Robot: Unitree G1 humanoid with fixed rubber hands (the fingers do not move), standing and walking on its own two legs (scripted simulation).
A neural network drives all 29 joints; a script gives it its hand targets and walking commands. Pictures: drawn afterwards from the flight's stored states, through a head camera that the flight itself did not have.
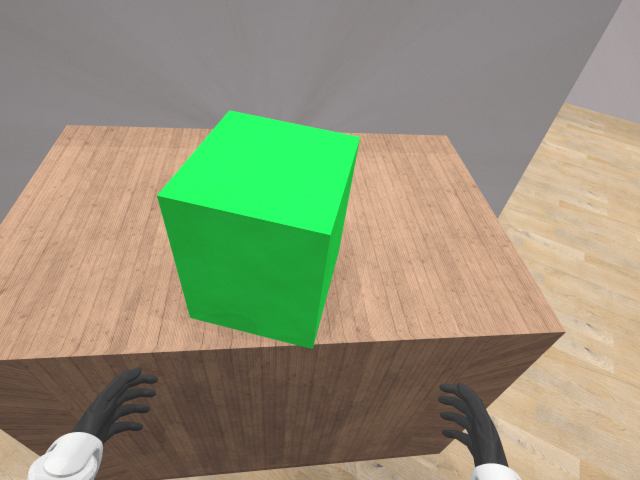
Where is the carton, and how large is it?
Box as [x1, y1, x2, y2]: [157, 110, 359, 348]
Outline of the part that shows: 229,110 157,195 190,317 312,348 338,252 359,137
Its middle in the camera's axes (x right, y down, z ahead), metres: -0.08 -0.01 +0.59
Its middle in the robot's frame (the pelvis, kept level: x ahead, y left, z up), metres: +0.44 +0.08 +0.05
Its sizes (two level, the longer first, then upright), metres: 0.210 0.200 0.250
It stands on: a pedestal, 0.70 m high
